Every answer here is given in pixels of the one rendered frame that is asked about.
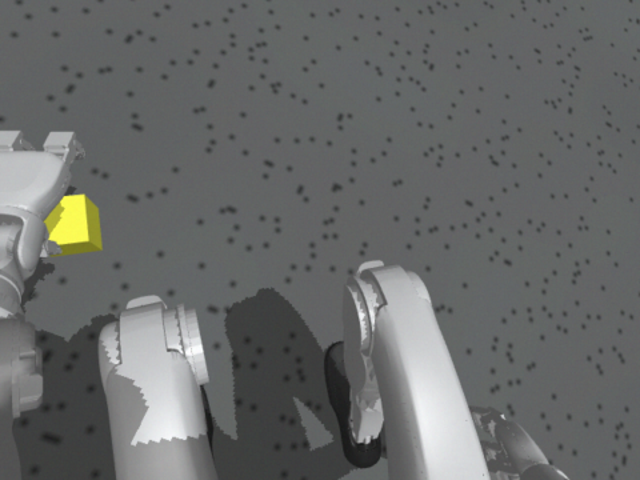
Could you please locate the cube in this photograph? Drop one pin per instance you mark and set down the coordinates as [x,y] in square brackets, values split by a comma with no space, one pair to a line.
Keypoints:
[74,224]

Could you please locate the left robot arm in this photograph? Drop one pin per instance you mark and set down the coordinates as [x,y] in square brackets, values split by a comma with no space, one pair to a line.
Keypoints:
[21,379]

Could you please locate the left robot foot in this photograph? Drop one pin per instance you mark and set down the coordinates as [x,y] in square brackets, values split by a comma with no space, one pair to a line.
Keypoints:
[208,417]

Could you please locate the right robot hand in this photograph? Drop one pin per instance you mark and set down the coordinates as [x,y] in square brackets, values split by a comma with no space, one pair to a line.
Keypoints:
[515,452]

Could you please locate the left robot hand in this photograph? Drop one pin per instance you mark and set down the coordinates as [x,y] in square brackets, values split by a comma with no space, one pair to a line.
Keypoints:
[36,181]

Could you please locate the right robot arm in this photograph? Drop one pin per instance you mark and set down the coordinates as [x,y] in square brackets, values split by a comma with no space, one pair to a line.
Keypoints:
[543,472]

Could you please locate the right robot foot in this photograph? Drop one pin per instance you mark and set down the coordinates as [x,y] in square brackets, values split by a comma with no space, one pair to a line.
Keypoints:
[338,387]

